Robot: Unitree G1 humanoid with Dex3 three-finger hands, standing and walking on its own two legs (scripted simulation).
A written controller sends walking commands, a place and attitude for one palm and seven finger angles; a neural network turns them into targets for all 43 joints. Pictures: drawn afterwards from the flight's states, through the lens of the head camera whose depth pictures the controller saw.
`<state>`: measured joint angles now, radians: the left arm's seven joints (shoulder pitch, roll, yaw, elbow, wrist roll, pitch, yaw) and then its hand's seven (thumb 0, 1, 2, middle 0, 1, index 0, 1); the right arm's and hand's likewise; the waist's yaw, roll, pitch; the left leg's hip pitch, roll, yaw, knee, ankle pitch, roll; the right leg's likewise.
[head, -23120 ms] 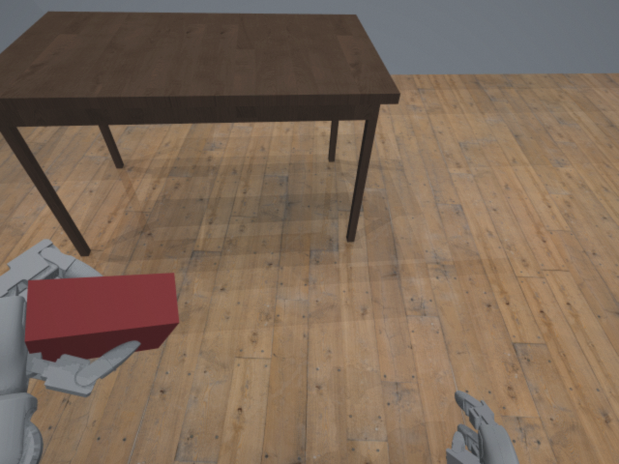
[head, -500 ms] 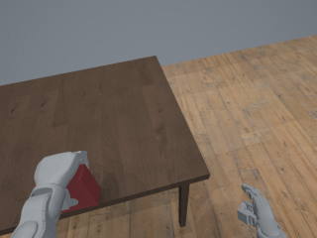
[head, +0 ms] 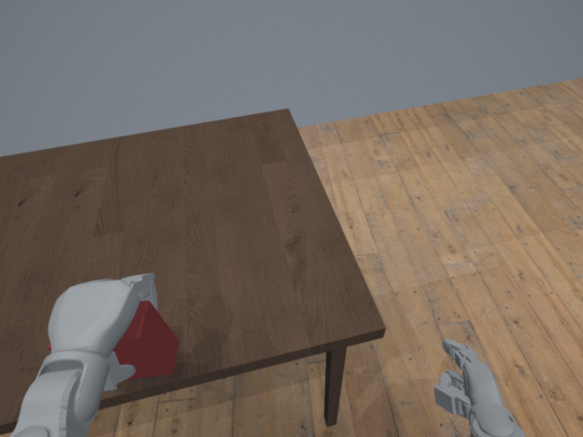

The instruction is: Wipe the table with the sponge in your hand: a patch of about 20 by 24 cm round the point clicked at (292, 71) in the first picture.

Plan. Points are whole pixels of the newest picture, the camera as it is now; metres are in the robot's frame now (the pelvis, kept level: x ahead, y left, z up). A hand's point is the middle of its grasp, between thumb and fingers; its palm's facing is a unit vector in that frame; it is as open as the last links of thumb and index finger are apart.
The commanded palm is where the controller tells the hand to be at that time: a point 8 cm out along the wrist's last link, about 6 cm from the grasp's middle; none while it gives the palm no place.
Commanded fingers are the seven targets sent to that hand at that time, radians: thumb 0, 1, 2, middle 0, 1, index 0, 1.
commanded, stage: move the sponge above the wiping area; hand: left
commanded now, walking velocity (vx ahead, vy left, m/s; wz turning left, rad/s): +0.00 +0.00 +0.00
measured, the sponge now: (127, 349) +0.18 +0.28 +0.02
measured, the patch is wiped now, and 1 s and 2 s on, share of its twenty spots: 0.00 0.00 0.00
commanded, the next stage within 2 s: none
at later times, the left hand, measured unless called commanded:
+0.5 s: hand (95, 304) +0.21 +0.30 +0.10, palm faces +0.12 -0.01 -0.99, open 9.3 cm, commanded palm +0.17 +0.29 +0.14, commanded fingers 0.00 0.10 1.30 -1.20 -1.60 -1.20 -1.60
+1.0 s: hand (72, 298) +0.21 +0.33 +0.10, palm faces +0.11 -0.06 -0.99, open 9.3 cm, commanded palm +0.17 +0.30 +0.14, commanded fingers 0.00 0.10 1.30 -1.20 -1.60 -1.20 -1.60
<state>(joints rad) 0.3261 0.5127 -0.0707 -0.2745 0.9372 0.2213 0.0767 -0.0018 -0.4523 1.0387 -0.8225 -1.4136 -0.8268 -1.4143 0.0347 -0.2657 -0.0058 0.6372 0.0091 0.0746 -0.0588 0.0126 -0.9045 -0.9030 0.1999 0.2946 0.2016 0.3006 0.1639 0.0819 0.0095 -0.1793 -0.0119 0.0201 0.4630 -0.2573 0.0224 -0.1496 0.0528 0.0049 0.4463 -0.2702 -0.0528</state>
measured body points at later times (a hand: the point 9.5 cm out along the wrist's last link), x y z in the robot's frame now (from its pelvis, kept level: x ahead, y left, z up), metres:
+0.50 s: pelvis -0.01 +0.01 +0.00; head -0.01 -0.03 +0.45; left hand +0.19 +0.30 +0.15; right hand +0.23 -0.19 -0.09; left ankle +0.00 +0.11 -0.74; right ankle -0.02 -0.09 -0.74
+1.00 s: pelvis +0.00 +0.01 +0.00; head -0.01 -0.03 +0.45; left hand +0.20 +0.33 +0.16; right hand +0.24 -0.19 -0.09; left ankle +0.00 +0.11 -0.74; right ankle -0.02 -0.09 -0.74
